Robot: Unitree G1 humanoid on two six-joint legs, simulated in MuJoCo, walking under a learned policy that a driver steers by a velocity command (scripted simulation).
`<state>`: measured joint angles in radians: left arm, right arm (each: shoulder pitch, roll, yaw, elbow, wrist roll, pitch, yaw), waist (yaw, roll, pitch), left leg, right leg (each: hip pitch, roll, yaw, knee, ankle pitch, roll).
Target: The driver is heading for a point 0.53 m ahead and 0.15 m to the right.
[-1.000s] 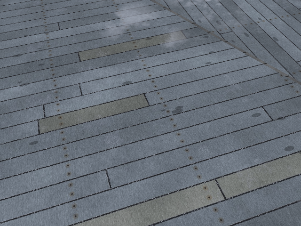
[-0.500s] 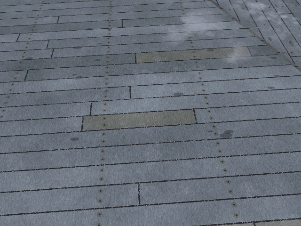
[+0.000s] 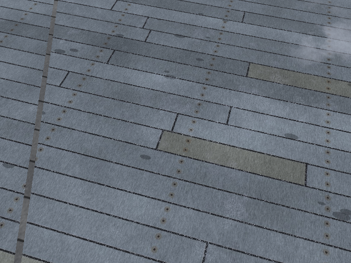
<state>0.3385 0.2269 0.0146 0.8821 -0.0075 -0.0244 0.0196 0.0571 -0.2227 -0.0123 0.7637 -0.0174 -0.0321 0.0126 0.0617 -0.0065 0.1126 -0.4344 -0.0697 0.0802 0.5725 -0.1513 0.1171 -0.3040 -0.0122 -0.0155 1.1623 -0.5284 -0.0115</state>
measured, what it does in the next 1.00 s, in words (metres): steps on the spot, turning right: right foot, then left foot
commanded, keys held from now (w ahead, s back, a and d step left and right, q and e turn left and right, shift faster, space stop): e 0.84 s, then no key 0.02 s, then q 0.14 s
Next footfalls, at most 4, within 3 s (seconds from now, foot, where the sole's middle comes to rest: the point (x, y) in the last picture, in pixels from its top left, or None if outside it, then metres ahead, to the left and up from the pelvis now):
0.42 right None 0.04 -0.12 -0.76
0.94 left None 0.13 0.05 -0.76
1.34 right None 0.01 -0.11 -0.76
1.78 left None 0.37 0.05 -0.76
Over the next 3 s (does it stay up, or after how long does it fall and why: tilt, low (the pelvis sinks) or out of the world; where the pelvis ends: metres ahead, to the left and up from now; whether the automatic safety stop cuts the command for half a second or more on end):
stays up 0.56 -0.01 0.02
